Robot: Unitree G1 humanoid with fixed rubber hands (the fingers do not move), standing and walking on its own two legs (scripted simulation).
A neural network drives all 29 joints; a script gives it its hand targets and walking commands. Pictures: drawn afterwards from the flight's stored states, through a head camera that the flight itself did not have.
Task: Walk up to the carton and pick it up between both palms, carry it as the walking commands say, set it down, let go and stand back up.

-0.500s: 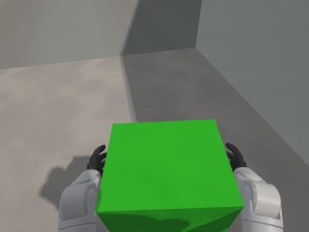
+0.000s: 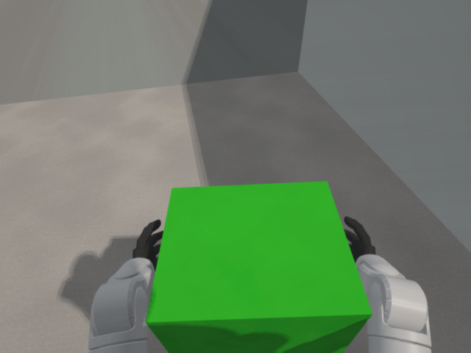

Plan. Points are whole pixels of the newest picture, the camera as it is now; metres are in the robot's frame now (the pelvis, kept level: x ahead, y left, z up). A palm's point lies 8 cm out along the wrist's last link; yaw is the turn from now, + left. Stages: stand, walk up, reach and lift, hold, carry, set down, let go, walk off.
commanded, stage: carry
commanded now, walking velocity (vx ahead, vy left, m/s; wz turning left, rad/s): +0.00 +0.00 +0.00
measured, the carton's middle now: (253, 287) +0.26 +0.00 +0.00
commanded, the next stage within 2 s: none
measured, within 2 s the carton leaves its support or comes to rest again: neither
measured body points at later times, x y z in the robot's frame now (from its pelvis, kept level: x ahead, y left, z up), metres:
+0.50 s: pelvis +0.00 +0.00 +0.00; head -0.01 +0.00 +0.45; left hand +0.28 +0.17 +0.05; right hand +0.28 -0.17 +0.05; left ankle -0.02 +0.12 -0.73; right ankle -0.03 -0.09 -0.73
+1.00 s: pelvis +0.00 +0.00 +0.00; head -0.01 +0.00 +0.45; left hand +0.28 +0.17 +0.05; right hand +0.28 -0.17 +0.05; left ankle -0.02 +0.12 -0.73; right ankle -0.03 -0.09 -0.73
